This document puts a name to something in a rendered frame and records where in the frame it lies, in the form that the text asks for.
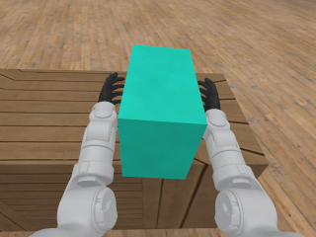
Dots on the left robot hand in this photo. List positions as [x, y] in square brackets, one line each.
[107, 94]

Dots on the right robot hand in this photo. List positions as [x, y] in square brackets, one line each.
[211, 98]

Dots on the robot right upper arm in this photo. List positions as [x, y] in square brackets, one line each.
[247, 213]

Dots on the carton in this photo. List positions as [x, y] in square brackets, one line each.
[161, 118]

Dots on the robot left forearm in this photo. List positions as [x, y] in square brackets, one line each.
[95, 164]

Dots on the robot left upper arm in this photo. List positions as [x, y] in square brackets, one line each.
[84, 212]

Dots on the pedestal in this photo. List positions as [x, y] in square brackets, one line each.
[43, 117]

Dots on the robot right forearm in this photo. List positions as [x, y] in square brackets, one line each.
[228, 165]

